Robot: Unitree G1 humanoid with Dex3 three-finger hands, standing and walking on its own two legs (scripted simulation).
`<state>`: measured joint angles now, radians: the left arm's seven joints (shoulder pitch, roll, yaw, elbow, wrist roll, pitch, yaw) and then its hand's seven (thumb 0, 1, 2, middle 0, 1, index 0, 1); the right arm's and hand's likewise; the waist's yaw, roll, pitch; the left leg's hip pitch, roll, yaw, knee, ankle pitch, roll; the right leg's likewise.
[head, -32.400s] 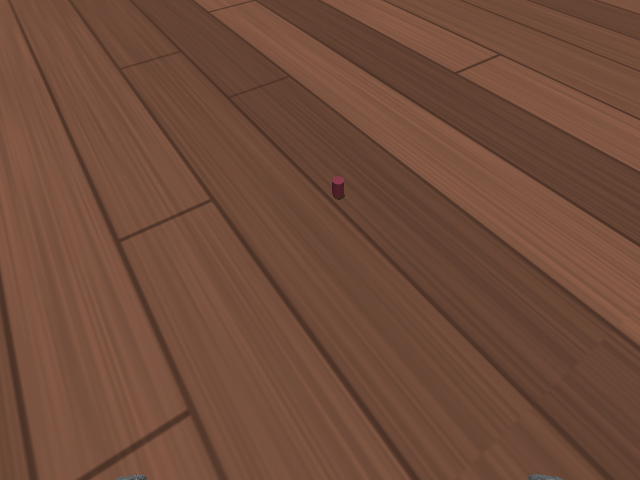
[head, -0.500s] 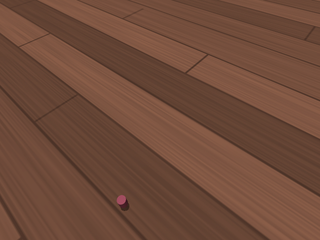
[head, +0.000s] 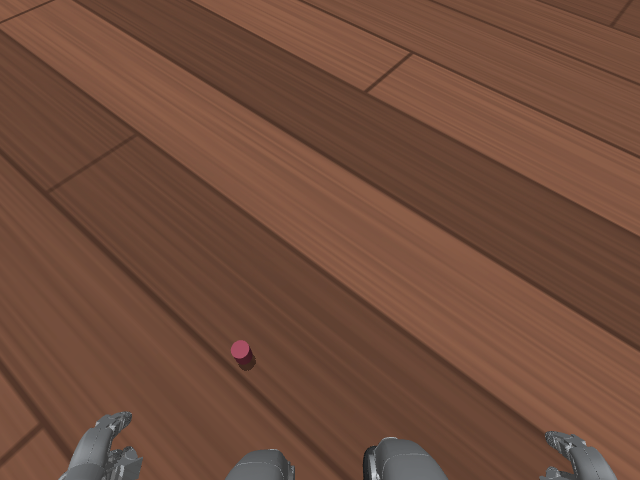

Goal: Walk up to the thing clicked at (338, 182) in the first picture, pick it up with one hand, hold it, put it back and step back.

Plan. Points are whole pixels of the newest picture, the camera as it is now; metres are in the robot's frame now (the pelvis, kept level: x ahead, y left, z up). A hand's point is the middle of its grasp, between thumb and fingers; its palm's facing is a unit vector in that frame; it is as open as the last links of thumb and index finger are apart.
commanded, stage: step back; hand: left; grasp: from above
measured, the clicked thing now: (242, 352) +0.44 +0.23 -0.72
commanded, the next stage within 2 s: none
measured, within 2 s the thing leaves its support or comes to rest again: neither
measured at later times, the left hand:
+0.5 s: hand out of the picture +0.02 +0.25 -0.15, palm faces -0.11 -0.91 -0.40, open 7.4 cm
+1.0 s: hand out of the picture -0.11 +0.26 -0.15, palm faces +0.00 -0.93 -0.36, open 7.4 cm
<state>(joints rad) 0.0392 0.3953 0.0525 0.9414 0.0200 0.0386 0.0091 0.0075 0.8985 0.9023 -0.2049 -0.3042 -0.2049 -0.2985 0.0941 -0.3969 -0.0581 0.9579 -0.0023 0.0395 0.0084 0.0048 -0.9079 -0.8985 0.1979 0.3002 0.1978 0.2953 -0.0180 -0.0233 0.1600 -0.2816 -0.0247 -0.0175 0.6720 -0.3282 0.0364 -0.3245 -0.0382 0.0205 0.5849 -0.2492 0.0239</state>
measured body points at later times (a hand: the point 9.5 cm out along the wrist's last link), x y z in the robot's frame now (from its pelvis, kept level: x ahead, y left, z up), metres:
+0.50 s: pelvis -0.10 -0.01 -0.01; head -0.04 -0.02 +0.43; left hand +0.02 +0.30 -0.13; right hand -0.02 -0.33 -0.13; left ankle -0.02 +0.11 -0.72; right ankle -0.12 -0.12 -0.73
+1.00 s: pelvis -0.24 +0.00 +0.00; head -0.19 +0.02 +0.45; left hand -0.11 +0.31 -0.12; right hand -0.16 -0.32 -0.10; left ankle -0.22 +0.10 -0.73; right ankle -0.24 -0.14 -0.65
